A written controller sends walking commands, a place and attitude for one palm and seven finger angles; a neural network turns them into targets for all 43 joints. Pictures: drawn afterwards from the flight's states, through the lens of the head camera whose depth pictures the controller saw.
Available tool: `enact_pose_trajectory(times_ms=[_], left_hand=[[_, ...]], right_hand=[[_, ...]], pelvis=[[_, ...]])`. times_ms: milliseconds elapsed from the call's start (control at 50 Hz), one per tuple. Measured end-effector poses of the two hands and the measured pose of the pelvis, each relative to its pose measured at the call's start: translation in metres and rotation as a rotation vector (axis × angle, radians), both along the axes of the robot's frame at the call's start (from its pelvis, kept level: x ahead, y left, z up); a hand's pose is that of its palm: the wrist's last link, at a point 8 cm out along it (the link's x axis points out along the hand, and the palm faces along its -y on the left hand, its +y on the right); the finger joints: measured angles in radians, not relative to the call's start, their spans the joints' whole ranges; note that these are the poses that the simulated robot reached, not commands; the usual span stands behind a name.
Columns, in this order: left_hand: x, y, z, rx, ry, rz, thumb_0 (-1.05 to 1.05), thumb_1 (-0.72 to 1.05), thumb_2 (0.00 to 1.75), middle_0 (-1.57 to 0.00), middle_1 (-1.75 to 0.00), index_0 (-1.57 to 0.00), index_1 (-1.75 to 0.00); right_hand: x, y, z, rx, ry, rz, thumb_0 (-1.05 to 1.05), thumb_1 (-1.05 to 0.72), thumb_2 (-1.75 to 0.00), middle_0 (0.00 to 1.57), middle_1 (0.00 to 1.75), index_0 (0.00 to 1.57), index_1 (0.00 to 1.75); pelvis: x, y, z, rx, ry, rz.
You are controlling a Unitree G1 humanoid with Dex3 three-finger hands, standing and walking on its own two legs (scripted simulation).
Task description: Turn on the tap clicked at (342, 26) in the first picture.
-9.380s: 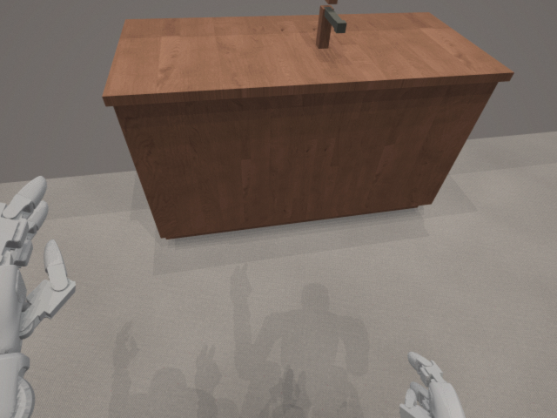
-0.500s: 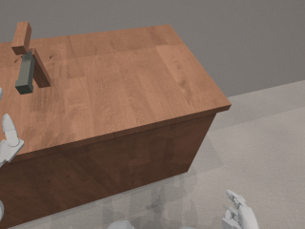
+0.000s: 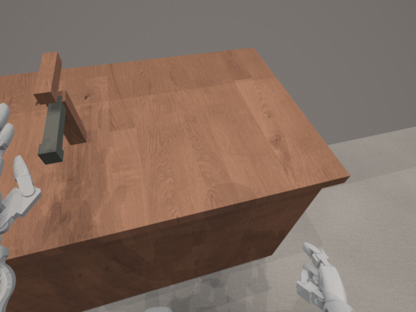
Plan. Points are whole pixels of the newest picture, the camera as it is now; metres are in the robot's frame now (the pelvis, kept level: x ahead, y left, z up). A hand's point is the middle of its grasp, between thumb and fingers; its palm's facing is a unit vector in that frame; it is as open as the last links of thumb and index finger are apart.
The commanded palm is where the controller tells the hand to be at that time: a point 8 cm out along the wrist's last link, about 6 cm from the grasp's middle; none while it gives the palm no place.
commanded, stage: come to a stop and stand still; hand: left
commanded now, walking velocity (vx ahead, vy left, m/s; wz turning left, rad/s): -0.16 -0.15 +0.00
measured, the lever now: (51, 152) +0.33 +0.30 +0.13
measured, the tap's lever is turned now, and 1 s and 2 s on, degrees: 0 0 0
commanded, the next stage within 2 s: look again from close up in 1.68 s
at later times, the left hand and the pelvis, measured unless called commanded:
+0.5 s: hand out of the picture +0.23 +0.29 +0.19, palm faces +0.47 -0.80 -0.36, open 7.4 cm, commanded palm +0.14 +0.29 +0.19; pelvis -0.02 +0.01 +0.02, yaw +0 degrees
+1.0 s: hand out of the picture +0.17 +0.30 +0.18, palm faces +0.45 -0.82 -0.36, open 7.4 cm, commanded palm +0.11 +0.33 +0.19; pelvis -0.03 +0.04 +0.01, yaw +3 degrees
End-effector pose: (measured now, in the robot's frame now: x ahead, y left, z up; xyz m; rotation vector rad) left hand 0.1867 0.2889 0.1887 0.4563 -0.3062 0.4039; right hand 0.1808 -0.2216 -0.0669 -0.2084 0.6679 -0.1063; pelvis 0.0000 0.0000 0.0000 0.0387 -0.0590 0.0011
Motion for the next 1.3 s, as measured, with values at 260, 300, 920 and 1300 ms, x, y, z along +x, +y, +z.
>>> enact_pose_trajectory(times_ms=[260,300,920,1300], left_hand=[[-0.004,0.005,0.016,-0.013,0.08,0.011,0.02,0.89,0.89,-0.21,-0.3,-0.22,-0.3],[-0.006,0.007,0.009,-0.048,0.098,0.032,0.02,0.89,0.89,-0.21,-0.3,-0.21,-0.3],[-0.056,0.052,0.003,0.004,-0.05,-0.006,0.02,0.89,0.9,-0.2,-0.3,-0.21,-0.3],[-0.025,0.05,-0.002,-0.027,0.015,0.004,0.02,0.89,0.9,-0.2,-0.3,-0.21,-0.3]], right_hand=[[0.028,0.031,0.021,0.043,-0.018,0.063,0.01,-0.9,-0.9,0.2,0.3,0.2,0.3],[0.027,0.026,0.023,0.025,-0.014,0.058,0.01,-0.9,-0.9,0.2,0.3,0.2,0.3],[-0.057,0.065,0.011,0.011,0.032,0.116,0.02,-0.9,-0.9,0.2,0.3,0.2,0.3],[0.008,0.057,0.031,-0.026,-0.027,0.13,0.01,-0.9,-0.9,0.2,0.3,0.2,0.3]], pelvis=[[0.014,0.003,0.02,-0.061,0.048,-0.003],[0.011,0.003,0.021,-0.063,0.046,-0.001],[-0.036,0.041,0.013,-0.071,0.012,0.044],[-0.003,0.038,0.019,-0.071,0.044,0.052]])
